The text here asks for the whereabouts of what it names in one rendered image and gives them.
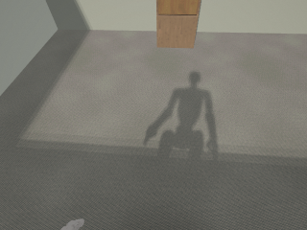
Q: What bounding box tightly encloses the cupboard door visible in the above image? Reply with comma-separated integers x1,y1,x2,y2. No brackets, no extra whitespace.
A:
158,0,199,14

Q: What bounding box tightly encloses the left robot hand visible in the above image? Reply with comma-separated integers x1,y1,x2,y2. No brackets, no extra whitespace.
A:
60,218,84,230

